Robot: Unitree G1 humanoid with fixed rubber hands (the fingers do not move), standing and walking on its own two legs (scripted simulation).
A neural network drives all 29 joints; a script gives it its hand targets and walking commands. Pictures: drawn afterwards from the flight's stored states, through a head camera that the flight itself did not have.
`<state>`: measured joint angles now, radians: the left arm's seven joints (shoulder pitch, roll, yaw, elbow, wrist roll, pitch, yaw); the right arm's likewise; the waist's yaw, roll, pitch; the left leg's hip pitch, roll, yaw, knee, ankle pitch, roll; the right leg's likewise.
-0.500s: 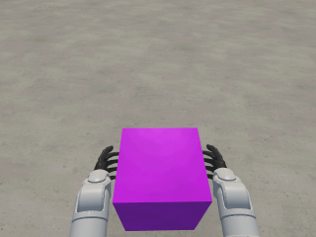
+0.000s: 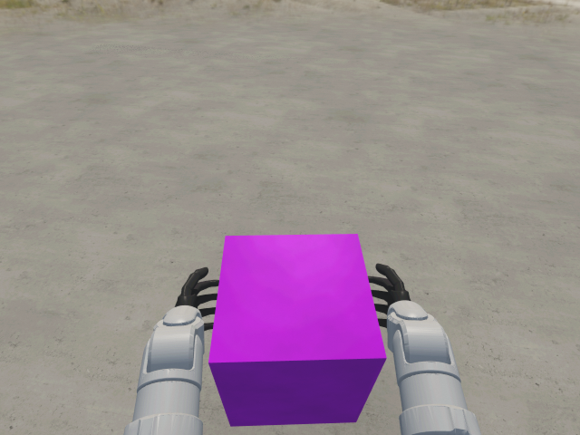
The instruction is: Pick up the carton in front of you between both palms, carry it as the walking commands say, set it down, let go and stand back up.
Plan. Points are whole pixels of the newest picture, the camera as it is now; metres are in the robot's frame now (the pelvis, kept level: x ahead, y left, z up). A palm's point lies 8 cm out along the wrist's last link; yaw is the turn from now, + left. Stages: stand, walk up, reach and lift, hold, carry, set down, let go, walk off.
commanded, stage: hold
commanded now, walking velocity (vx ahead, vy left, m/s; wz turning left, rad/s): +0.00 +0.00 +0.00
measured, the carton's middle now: (292, 332) +0.31 +0.00 -0.03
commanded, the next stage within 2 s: set down in 0.36 s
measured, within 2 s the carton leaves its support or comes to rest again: neither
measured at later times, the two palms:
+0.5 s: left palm (193, 301) +0.32 +0.15 +0.05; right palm (392, 296) +0.32 -0.15 +0.05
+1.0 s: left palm (214, 333) +0.39 +0.15 -0.14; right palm (367, 337) +0.36 -0.15 -0.14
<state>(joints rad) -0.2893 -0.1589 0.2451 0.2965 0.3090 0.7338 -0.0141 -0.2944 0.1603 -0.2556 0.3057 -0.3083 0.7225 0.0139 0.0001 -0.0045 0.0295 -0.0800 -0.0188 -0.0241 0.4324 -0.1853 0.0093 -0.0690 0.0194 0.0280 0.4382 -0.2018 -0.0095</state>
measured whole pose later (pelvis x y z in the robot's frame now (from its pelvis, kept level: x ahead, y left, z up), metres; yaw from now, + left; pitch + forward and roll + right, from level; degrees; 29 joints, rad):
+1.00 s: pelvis -0.01 +0.01 -0.06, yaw +0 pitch +22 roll -1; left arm -0.66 -0.10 0.40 0.57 0.30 0.20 -0.01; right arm -0.61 0.18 -0.47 0.48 -0.29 0.20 -0.03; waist -0.02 -0.01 0.12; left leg -0.97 -0.05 -0.06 0.87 -0.29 0.01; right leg -0.95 0.05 0.06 0.86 -0.30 0.02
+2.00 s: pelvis -0.05 +0.02 -0.30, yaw -3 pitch +47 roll -5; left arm -1.36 0.19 0.29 0.88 0.20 0.31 0.02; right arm -1.17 0.05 -0.59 0.60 -0.17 0.30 -0.13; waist -0.05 0.00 0.05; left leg -2.12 -0.13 -0.07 1.84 -0.53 -0.01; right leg -2.07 0.12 0.04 1.81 -0.56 0.08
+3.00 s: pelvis -0.06 +0.02 -0.40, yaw -5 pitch +34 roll -5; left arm -1.67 0.40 0.13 1.18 0.06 0.23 -0.04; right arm -1.45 -0.10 -0.50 0.89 -0.04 0.23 -0.13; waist -0.04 -0.04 0.46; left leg -2.20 -0.07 -0.02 2.24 -0.63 0.03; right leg -2.16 0.13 0.01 2.19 -0.64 0.09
